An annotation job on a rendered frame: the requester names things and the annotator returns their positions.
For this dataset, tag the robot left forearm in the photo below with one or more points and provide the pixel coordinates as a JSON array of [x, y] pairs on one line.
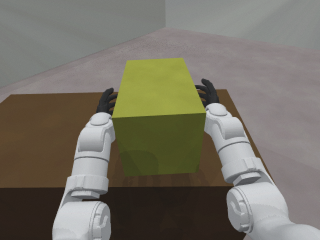
[[88, 179]]

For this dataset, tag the robot right upper arm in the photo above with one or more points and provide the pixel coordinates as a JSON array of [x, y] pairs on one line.
[[259, 210]]

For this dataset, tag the robot right forearm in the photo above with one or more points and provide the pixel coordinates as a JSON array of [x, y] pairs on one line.
[[240, 166]]

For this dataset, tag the robot right hand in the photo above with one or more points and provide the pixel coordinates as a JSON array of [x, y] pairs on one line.
[[211, 94]]

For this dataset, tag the robot left hand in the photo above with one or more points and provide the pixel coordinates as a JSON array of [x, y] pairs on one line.
[[104, 105]]

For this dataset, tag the robot left upper arm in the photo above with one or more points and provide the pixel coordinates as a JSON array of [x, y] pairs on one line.
[[83, 220]]

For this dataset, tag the pedestal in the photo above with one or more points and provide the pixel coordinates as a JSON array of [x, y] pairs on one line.
[[38, 140]]

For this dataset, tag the carton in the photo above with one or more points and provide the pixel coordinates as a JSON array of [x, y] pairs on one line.
[[158, 118]]

